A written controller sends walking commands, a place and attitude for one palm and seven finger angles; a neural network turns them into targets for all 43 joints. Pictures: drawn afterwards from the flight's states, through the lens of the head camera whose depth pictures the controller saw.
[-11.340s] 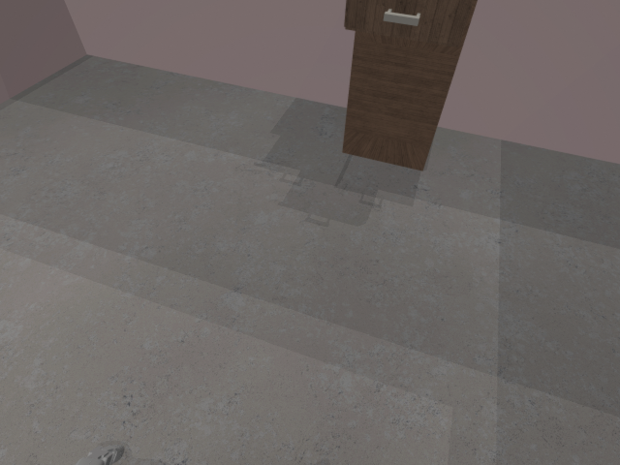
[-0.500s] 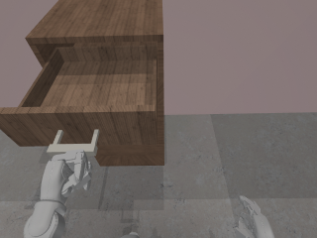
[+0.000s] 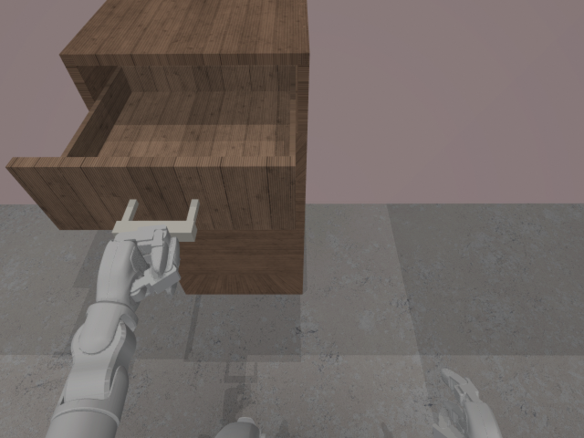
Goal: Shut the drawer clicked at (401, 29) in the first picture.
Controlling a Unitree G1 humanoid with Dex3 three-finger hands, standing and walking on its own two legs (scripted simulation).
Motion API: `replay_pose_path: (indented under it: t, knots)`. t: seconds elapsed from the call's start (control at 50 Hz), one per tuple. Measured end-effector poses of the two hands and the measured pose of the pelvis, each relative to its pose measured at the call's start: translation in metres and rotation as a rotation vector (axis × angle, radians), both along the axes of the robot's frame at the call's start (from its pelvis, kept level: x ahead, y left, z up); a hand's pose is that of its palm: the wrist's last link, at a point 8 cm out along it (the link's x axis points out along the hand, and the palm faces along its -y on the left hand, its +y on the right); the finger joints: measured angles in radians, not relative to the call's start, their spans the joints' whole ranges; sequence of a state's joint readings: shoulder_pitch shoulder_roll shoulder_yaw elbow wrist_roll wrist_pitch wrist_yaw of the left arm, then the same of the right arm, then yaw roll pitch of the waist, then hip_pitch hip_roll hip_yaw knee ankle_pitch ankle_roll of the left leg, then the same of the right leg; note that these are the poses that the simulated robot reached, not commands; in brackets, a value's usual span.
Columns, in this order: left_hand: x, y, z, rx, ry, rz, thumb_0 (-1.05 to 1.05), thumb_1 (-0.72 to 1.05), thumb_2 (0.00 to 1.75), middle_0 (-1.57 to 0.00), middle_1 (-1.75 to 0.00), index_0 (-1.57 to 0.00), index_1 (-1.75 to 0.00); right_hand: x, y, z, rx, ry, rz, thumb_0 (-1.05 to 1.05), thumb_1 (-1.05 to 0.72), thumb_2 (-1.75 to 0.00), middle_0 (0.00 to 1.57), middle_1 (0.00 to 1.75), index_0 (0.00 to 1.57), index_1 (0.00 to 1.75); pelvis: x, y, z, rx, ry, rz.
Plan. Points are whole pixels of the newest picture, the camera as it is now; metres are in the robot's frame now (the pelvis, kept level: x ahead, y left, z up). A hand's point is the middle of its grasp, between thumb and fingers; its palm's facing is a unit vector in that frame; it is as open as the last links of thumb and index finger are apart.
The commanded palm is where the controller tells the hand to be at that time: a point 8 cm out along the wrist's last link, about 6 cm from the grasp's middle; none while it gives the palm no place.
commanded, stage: push the drawer shut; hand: left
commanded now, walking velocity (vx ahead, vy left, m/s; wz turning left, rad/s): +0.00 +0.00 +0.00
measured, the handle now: (159, 219) +0.39 +0.22 +0.08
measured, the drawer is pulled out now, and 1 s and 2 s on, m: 0.26 0.13 0.00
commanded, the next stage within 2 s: none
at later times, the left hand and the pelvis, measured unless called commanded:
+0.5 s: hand (188, 219) +0.40 +0.18 +0.07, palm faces +0.03 -1.00 -0.03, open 2.8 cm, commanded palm +0.39 +0.23 +0.08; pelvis +0.00 +0.01 +0.00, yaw -1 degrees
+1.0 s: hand (194, 193) +0.45 +0.18 +0.07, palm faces +0.04 -1.00 -0.02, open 2.9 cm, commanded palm +0.44 +0.23 +0.08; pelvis +0.01 +0.01 -0.01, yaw -2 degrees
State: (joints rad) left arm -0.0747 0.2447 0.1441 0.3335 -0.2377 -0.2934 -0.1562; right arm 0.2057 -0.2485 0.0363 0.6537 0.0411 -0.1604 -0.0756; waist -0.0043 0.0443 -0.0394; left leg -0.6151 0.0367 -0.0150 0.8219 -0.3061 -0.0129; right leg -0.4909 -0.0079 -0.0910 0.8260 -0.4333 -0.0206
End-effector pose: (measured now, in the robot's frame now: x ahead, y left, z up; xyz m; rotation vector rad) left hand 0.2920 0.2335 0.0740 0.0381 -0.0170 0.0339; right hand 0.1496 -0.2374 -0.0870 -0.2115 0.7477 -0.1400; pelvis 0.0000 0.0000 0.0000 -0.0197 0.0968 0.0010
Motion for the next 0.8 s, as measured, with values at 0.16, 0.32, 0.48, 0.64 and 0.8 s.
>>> replay_pose_path:
  t: [0.16, 0.32, 0.48, 0.64, 0.8]
  knots:
    - [0.025, -0.001, 0.0, -0.003, 0.0, -0.002, -0.03, 0.73, 0.93, -1.4, -1.6, -1.4, -1.6, -0.022, -0.001, -0.005, -0.011, 0.063, -0.024, 0.01, -0.91, -0.9, 0.2, 0.3, 0.2, 0.3, -0.004, 0.006, 0.0, -0.001, 0.007, -0.006]
    - [0.053, -0.001, -0.001, -0.003, 0.007, 0.0, -0.05, 0.74, 0.94, -1.4, -1.6, -1.4, -1.6, -0.043, 0.0, -0.012, -0.015, 0.141, -0.05, 0.01, -0.91, -0.9, 0.2, 0.3, 0.2, 0.3, -0.003, 0.011, 0.0, -0.003, 0.024, -0.012]
    - [0.078, -0.002, -0.001, -0.004, 0.01, -0.001, -0.05, 0.77, 0.94, -1.4, -1.6, -1.4, -1.6, -0.057, 0.001, -0.015, -0.012, 0.2, -0.075, 0.01, -0.91, -0.9, 0.2, 0.3, 0.2, 0.3, 0.001, 0.015, -0.001, -0.005, 0.043, -0.02]
    - [0.1, -0.001, -0.001, -0.009, 0.017, 0.002, -0.05, 0.76, 0.94, -1.4, -1.6, -1.4, -1.6, -0.066, 0.0, -0.018, -0.013, 0.247, -0.096, 0.01, -0.91, -0.9, 0.2, 0.3, 0.2, 0.3, 0.005, 0.015, -0.001, -0.007, 0.063, -0.026]
    - [0.117, 0.002, -0.001, -0.014, 0.022, 0.003, -0.05, 0.74, 0.92, -1.4, -1.6, -1.4, -1.6, -0.073, -0.004, -0.02, -0.019, 0.289, -0.112, 0.01, -0.91, -0.9, 0.2, 0.3, 0.2, 0.3, 0.007, 0.014, -0.003, -0.009, 0.082, -0.03]
